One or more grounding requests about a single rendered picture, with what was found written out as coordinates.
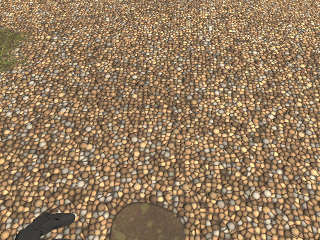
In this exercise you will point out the robot left hand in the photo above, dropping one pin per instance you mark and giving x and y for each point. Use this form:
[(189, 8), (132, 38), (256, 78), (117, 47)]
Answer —
[(44, 224)]

